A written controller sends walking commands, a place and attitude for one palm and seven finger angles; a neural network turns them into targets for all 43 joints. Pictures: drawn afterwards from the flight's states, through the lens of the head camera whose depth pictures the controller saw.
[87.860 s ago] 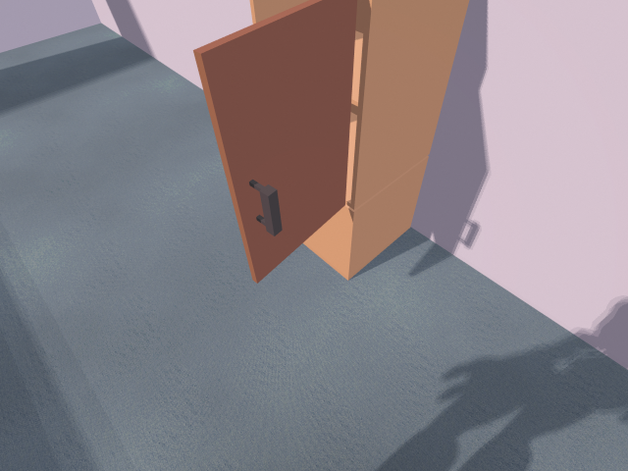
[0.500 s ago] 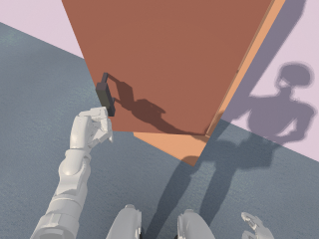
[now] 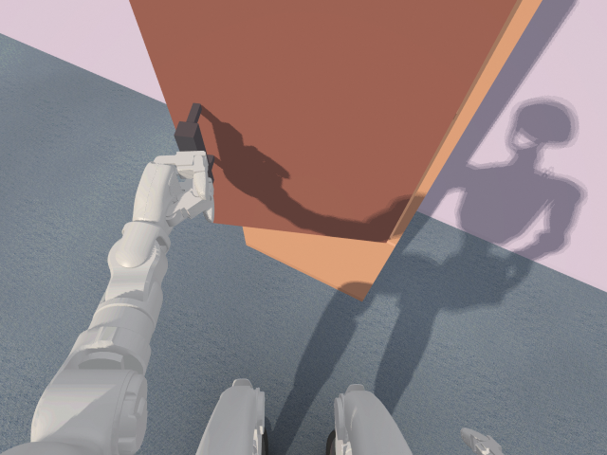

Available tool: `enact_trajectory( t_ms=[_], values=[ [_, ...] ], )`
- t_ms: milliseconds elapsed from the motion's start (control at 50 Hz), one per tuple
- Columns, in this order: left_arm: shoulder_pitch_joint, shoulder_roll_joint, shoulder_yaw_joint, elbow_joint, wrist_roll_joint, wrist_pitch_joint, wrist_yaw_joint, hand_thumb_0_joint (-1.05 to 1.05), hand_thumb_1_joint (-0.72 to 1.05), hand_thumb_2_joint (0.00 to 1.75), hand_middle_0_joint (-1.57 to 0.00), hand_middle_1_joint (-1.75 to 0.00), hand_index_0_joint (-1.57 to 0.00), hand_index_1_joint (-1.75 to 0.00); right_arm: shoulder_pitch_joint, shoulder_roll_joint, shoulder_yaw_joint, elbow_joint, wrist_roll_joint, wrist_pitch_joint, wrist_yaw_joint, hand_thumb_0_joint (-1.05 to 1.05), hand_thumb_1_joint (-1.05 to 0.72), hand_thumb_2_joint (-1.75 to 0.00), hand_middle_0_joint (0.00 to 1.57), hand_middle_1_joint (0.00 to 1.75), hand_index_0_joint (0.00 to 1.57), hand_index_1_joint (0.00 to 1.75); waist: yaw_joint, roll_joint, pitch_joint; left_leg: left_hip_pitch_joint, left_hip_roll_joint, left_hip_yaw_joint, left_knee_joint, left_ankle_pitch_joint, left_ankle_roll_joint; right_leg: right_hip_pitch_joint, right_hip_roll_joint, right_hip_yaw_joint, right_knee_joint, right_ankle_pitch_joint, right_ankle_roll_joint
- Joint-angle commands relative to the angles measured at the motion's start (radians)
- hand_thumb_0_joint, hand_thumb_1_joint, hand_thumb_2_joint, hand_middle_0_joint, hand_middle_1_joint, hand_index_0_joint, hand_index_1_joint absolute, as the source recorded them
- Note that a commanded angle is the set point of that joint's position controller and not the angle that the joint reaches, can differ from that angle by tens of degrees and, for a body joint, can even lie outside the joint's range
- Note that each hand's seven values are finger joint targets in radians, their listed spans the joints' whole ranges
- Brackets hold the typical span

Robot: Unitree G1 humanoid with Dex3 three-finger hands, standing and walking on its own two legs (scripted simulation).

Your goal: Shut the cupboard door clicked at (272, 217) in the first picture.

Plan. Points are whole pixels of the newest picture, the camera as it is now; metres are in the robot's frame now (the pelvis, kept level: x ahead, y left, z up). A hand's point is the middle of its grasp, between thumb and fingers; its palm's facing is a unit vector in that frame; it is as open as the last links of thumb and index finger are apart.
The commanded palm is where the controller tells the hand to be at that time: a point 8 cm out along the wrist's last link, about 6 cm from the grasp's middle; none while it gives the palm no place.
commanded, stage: push the door shut along its arc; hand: left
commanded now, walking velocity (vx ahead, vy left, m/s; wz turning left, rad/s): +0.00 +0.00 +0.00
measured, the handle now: (199, 148) +0.52 +0.15 +0.04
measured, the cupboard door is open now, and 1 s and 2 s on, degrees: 21 5 0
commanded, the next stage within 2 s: pull the fist back off the door in 1.38 s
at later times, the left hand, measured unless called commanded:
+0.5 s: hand (240, 159) +0.50 +0.09 +0.04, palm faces -0.29 -0.95 -0.06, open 3.1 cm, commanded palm +0.51 +0.13 +0.05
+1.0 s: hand (271, 129) +0.55 +0.05 +0.05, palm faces -0.41 -0.91 -0.03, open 3.1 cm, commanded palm +0.56 +0.08 +0.05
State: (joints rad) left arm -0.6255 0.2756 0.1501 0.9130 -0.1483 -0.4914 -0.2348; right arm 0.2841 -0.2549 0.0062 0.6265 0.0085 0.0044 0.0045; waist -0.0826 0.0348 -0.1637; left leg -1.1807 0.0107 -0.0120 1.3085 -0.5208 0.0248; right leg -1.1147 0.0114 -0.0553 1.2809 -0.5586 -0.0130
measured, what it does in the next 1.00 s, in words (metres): stands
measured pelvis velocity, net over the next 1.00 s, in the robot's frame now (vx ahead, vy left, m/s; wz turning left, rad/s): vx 0.00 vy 0.00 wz -0.05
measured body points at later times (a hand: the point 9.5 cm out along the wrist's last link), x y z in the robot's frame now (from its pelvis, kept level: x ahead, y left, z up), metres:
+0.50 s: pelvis +0.00 +0.00 -0.02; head +0.14 +0.01 +0.41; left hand +0.51 +0.14 +0.05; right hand +0.01 -0.27 -0.13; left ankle +0.05 +0.10 -0.61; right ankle +0.03 -0.12 -0.61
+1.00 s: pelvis +0.00 +0.00 -0.03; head +0.17 +0.01 +0.38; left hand +0.57 +0.10 +0.06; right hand -0.01 -0.27 -0.14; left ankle +0.05 +0.10 -0.61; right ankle +0.03 -0.12 -0.61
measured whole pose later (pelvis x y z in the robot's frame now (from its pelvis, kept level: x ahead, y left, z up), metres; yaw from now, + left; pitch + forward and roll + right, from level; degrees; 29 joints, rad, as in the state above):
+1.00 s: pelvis +0.00 +0.00 -0.03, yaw -3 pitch +30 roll -4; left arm -1.18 0.47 0.23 1.24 -0.04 -0.32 -0.37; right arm 0.34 -0.26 0.04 0.64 -0.02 -0.02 0.02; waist -0.25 0.07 -0.15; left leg -1.41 0.05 -0.03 1.43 -0.55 0.02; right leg -1.34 0.05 -0.07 1.38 -0.56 -0.02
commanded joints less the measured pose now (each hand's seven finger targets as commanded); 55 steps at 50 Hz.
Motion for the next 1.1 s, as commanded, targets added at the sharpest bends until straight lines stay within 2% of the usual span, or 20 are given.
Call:
enact_trajectory(
  t_ms=[0, 60, 80, 140, 180, 240, 280, 320, 340, 420, 500, 560, 600, 720, 800, 840, 900, 940, 1020, 1080],
  values=[
    [-0.507, 0.097, -0.005, -0.168, 0.003, -0.064, -0.021, 0.0, 0.9, 0.9, -1.3, -1.5, -1.3, -1.5, 0.101, -0.171, -0.073, -0.065, 0.003, -0.031, -0.012, 0.0, -0.9, -0.9, 0.2, 0.3, 0.2, 0.3, -0.075, 0.061, -0.455, 0.448, 0.003, -0.079, -0.164, 0.228, -0.004, 0.051, 0.014, 0.027, -0.181, 0.215, -0.028],
    [-0.581, 0.076, -0.029, -0.106, 0.007, -0.055, -0.03, 0.0, 0.9, 0.9, -1.3, -1.5, -1.3, -1.5, 0.116, -0.175, -0.073, -0.05, 0.002, -0.027, -0.01, 0.0, -0.9, -0.9, 0.2, 0.3, 0.2, 0.3, -0.107, 0.042, -0.425, 0.432, 0.006, -0.089, -0.16, 0.202, 0.0, 0.008, 0.015, 0.021, -0.181, 0.195, -0.025],
    [-0.6, 0.101, -0.015, -0.077, 0.012, -0.05, -0.031, 0.0, 0.9, 0.9, -1.3, -1.5, -1.3, -1.5, 0.123, -0.18, -0.071, -0.046, 0.003, -0.024, -0.009, 0.0, -0.9, -0.9, 0.2, 0.3, 0.2, 0.3, -0.107, 0.039, -0.402, 0.41, 0.006, -0.093, -0.163, 0.173, -0.001, 0.0, 0.016, 0.02, -0.181, 0.173, -0.027],
    [-0.663, 0.163, 0.033, -0.068, 0.018, -0.054, -0.023, 0.0, 0.9, 0.9, -1.3, -1.5, -1.3, -1.5, 0.133, -0.188, -0.068, -0.046, -0.003, -0.024, -0.011, 0.0, -0.9, -0.9, 0.2, 0.3, 0.2, 0.3, -0.1, 0.08, -0.461, 0.417, 0.003, -0.095, -0.154, 0.185, 0.0, -0.005, 0.016, 0.022, -0.162, 0.173, -0.031],
    [-0.692, 0.139, 0.012, -0.042, 0.024, -0.053, -0.024, 0.0, 0.9, 0.9, -1.3, -1.5, -1.3, -1.5, 0.143, -0.186, -0.067, -0.042, -0.006, -0.022, -0.006, 0.0, -0.9, -0.9, 0.2, 0.3, 0.2, 0.3, -0.119, 0.071, -0.455, 0.42, 0.005, -0.101, -0.15, 0.187, 0.001, -0.021, 0.018, 0.019, -0.163, 0.174, -0.029],
    [-0.734, 0.162, 0.017, -0.033, 0.04, -0.056, -0.031, 0.0, 0.9, 0.9, -1.3, -1.5, -1.3, -1.5, 0.158, -0.193, -0.069, -0.038, -0.01, -0.021, -0.002, 0.0, -0.9, -0.9, 0.2, 0.3, 0.2, 0.3, -0.127, 0.09, -0.498, 0.432, 0.009, -0.106, -0.131, 0.216, 0.002, -0.04, 0.019, 0.02, -0.148, 0.187, -0.031],
    [-0.764, 0.144, -0.002, -0.004, 0.042, -0.042, -0.039, 0.0, 0.9, 0.9, -1.3, -1.5, -1.3, -1.5, 0.167, -0.192, -0.068, -0.033, -0.01, -0.016, 0.001, 0.0, -0.9, -0.9, 0.2, 0.3, 0.2, 0.3, -0.149, 0.077, -0.475, 0.413, 0.009, -0.104, -0.125, 0.204, 0.005, -0.046, 0.021, 0.02, -0.154, 0.183, -0.028],
    [-0.786, 0.206, 0.044, -0.002, 0.044, -0.037, -0.041, 0.0, 0.9, 0.9, -1.3, -1.5, -1.3, -1.5, 0.184, -0.198, -0.066, -0.035, -0.012, -0.015, 0.0, 0.0, -0.9, -0.9, 0.2, 0.3, 0.2, 0.3, -0.14, 0.096, -0.498, 0.411, 0.008, -0.103, -0.117, 0.236, 0.007, -0.036, 0.024, 0.02, -0.142, 0.197, -0.033],
    [-0.785, 0.188, 0.031, 0.024, 0.046, -0.025, -0.046, 0.0, 0.9, 0.9, -1.3, -1.5, -1.3, -1.5, 0.179, -0.195, -0.064, -0.034, -0.01, -0.012, 0.003, 0.0, -0.9, -0.9, 0.2, 0.3, 0.2, 0.3, -0.147, 0.085, -0.495, 0.398, 0.008, -0.099, -0.111, 0.228, 0.008, -0.038, 0.024, 0.023, -0.148, 0.195, -0.029],
    [-0.828, 0.223, 0.049, 0.02, 0.049, -0.013, -0.062, 0.0, 0.9, 0.9, -1.3, -1.5, -1.3, -1.5, 0.199, -0.195, -0.063, -0.033, -0.013, -0.01, 0.005, 0.0, -0.9, -0.9, 0.2, 0.3, 0.2, 0.3, -0.156, 0.097, -0.524, 0.391, 0.009, -0.093, -0.09, 0.264, 0.013, -0.026, 0.029, 0.026, -0.14, 0.221, -0.031],
    [-0.883, 0.26, 0.064, 0.06, 0.055, 0.017, -0.074, 0.0, 0.9, 0.9, -1.3, -1.5, -1.3, -1.5, 0.206, -0.196, -0.055, -0.028, -0.012, -0.007, 0.004, 0.0, -0.9, -0.9, 0.2, 0.3, 0.2, 0.3, -0.173, 0.078, -0.485, 0.322, 0.011, -0.084, -0.073, 0.233, 0.018, -0.02, 0.033, 0.033, -0.144, 0.205, -0.028],
    [-0.903, 0.281, 0.082, 0.046, 0.054, 0.021, -0.082, 0.0, 0.9, 0.9, -1.3, -1.5, -1.3, -1.5, 0.216, -0.196, -0.055, -0.03, -0.015, -0.013, 0.006, 0.0, -0.9, -0.9, 0.2, 0.3, 0.2, 0.3, -0.168, 0.111, -0.542, 0.347, 0.011, -0.084, -0.058, 0.278, 0.019, -0.018, 0.034, 0.034, -0.134, 0.234, -0.029],
    [-0.911, 0.313, 0.1, 0.055, 0.059, 0.03, -0.092, 0.0, 0.9, 0.9, -1.3, -1.5, -1.3, -1.5, 0.222, -0.197, -0.052, -0.027, -0.015, -0.013, 0.006, 0.0, -0.9, -0.9, 0.2, 0.3, 0.2, 0.3, -0.173, 0.091, -0.538, 0.308, 0.012, -0.075, -0.046, 0.275, 0.023, 0.006, 0.037, 0.041, -0.135, 0.241, -0.026],
    [-0.965, 0.295, 0.071, 0.051, 0.061, 0.055, -0.125, 0.0, 0.9, 0.9, -1.3, -1.5, -1.3, -1.5, 0.238, -0.195, -0.053, -0.022, -0.015, -0.021, 0.007, 0.0, -0.9, -0.9, 0.2, 0.3, 0.2, 0.3, -0.188, 0.129, -0.57, 0.348, 0.014, -0.082, -0.03, 0.331, 0.023, -0.021, 0.042, 0.034, -0.118, 0.28, -0.03],
    [-1.022, 0.308, 0.071, 0.079, 0.064, 0.09, -0.131, 0.0, 0.9, 0.9, -1.3, -1.5, -1.3, -1.5, 0.243, -0.196, -0.047, -0.013, -0.013, -0.025, 0.003, 0.0, -0.9, -0.9, 0.2, 0.3, 0.2, 0.3, -0.207, 0.111, -0.537, 0.299, 0.015, -0.078, -0.019, 0.294, 0.027, -0.033, 0.046, 0.035, -0.125, 0.252, -0.027],
    [-1.056, 0.342, 0.092, 0.063, 0.067, 0.087, -0.129, 0.0, 0.9, 0.9, -1.3, -1.5, -1.3, -1.5, 0.249, -0.199, -0.046, -0.01, -0.017, -0.033, 0.001, 0.0, -0.9, -0.9, 0.2, 0.3, 0.2, 0.3, -0.203, 0.148, -0.578, 0.321, 0.015, -0.083, -0.011, 0.314, 0.026, -0.045, 0.046, 0.033, -0.112, 0.257, -0.03],
    [-1.061, 0.354, 0.101, 0.126, 0.077, 0.111, -0.129, 0.0, 0.9, 0.9, -1.3, -1.5, -1.3, -1.5, 0.256, -0.197, -0.039, -0.007, -0.021, -0.036, 0.001, 0.0, -0.9, -0.9, 0.2, 0.3, 0.2, 0.3, -0.215, 0.118, -0.533, 0.263, 0.015, -0.076, 0.001, 0.293, 0.03, -0.043, 0.05, 0.033, -0.112, 0.244, -0.028],
    [-1.067, 0.395, 0.13, 0.104, 0.084, 0.109, -0.133, 0.0, 0.9, 0.9, -1.3, -1.5, -1.3, -1.5, 0.26, -0.201, -0.038, -0.013, -0.024, -0.04, 0.001, 0.0, -0.9, -0.9, 0.2, 0.3, 0.2, 0.3, -0.201, 0.153, -0.586, 0.272, 0.013, -0.073, 0.015, 0.336, 0.03, -0.034, 0.049, 0.037, -0.093, 0.279, -0.03],
    [-1.048, 0.373, 0.114, 0.118, 0.097, 0.125, -0.148, 0.0, 0.9, 0.9, -1.3, -1.5, -1.3, -1.5, 0.27, -0.197, -0.04, -0.018, -0.028, -0.04, 0.007, 0.0, -0.9, -0.9, 0.2, 0.3, 0.2, 0.3, -0.2, 0.176, -0.594, 0.294, 0.015, -0.077, 0.016, 0.365, 0.026, -0.058, 0.052, 0.026, -0.079, 0.295, -0.032],
    [-1.118, 0.358, 0.087, 0.153, 0.108, 0.15, -0.149, 0.0, 0.9, 0.9, -1.3, -1.5, -1.3, -1.5, 0.281, -0.201, -0.04, -0.004, -0.025, -0.036, 0.0, 0.0, -0.9, -0.9, 0.2, 0.3, 0.2, 0.3, -0.244, 0.116, -0.536, 0.241, 0.021, -0.075, 0.029, 0.303, 0.034, -0.087, 0.056, 0.028, -0.094, 0.257, -0.024]
  ],
)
